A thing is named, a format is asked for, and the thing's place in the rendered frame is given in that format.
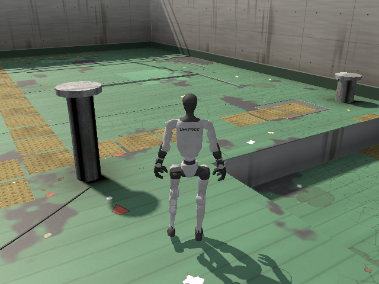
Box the robot left forearm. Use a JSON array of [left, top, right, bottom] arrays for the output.
[[155, 143, 167, 167]]

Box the humanoid robot head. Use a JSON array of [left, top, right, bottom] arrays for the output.
[[180, 93, 200, 122]]

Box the robot right forearm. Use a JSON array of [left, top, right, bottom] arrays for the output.
[[213, 143, 225, 169]]

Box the left robot hand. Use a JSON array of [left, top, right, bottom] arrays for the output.
[[154, 166, 168, 179]]

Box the right robot hand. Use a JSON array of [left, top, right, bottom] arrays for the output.
[[213, 167, 226, 181]]

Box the robot torso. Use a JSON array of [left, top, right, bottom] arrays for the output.
[[176, 117, 204, 178]]

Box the right robot upper arm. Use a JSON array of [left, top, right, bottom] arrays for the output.
[[202, 120, 218, 153]]

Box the left robot upper arm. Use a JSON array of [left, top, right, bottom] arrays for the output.
[[161, 119, 178, 152]]

